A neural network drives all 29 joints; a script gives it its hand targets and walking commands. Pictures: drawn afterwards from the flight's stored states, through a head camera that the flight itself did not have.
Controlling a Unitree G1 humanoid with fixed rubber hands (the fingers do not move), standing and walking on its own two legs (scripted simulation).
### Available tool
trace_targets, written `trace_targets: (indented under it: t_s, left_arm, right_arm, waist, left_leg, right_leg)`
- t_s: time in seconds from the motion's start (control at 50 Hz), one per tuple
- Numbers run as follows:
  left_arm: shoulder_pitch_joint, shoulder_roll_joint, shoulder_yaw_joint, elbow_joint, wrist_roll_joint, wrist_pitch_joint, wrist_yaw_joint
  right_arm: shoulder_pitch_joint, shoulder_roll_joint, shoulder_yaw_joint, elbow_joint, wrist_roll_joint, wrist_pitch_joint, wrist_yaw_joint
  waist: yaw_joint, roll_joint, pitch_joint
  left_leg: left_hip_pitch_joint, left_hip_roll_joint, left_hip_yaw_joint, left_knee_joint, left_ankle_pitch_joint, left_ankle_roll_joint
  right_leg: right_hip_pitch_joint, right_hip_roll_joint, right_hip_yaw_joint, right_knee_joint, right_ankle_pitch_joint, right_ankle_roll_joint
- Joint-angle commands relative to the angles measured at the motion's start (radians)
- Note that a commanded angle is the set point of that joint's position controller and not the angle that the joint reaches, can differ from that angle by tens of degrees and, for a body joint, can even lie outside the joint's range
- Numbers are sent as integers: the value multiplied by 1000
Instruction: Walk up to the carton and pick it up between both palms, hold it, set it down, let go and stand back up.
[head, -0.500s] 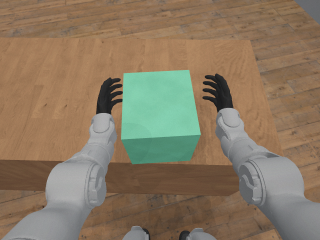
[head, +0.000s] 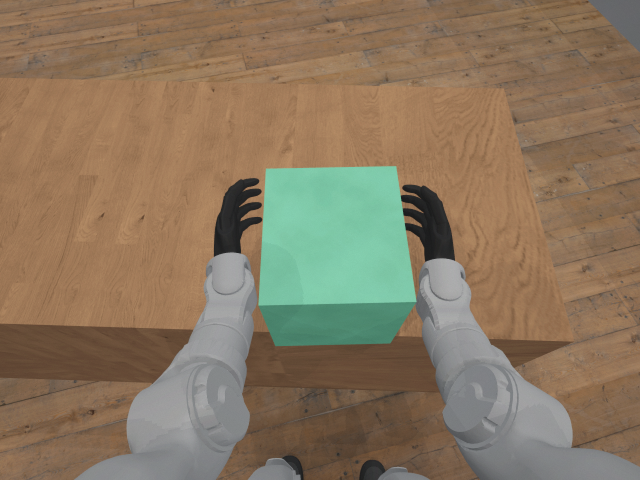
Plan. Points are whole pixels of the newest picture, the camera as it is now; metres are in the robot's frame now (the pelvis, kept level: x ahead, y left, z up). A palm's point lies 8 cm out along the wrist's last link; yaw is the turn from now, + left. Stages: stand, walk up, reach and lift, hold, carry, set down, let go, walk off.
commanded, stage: reach and lift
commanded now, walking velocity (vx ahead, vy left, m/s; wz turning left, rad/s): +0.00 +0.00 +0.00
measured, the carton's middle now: (332, 261) +0.40 +0.01 -0.06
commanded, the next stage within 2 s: none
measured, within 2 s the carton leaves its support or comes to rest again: neither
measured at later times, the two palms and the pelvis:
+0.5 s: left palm (232, 243) +0.40 +0.14 +0.00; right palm (437, 247) +0.39 -0.12 +0.00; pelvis +0.01 -0.01 +0.01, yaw +1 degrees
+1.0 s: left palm (232, 244) +0.40 +0.14 +0.00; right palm (436, 247) +0.39 -0.12 +0.00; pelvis +0.00 -0.01 +0.01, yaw +1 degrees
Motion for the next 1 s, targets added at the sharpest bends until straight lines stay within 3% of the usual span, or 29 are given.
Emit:
trace_targets:
  t_s: [0.0,0.38,0.92,0.98]
  left_arm:
    - [-378,-490,-216,11,89,14,-90]
    - [-345,-502,-214,-27,97,19,-105]
    - [-348,-520,-231,-25,94,23,-93]
    - [-364,-510,-233,10,106,8,-88]
  right_arm:
    - [-454,483,245,60,-97,-52,137]
    - [-423,527,285,27,-96,-67,120]
    - [-429,531,293,40,-84,-74,116]
    - [-447,522,271,55,-103,-83,104]
  waist:
    - [-8,40,-523]
    - [-13,-2,-525]
    - [-12,16,-522]
    - [-12,16,-532]
  left_leg:
    - [384,9,36,-20,482,-60]
    - [257,-5,46,-94,390,-30]
    - [270,1,41,-112,373,-32]
    - [262,2,45,-114,331,-20]
  right_leg:
    - [286,1,-27,-31,342,-10]
    - [470,-29,-1,-35,482,15]
    - [413,-21,-7,-70,413,3]
    - [358,-22,-10,-72,360,5]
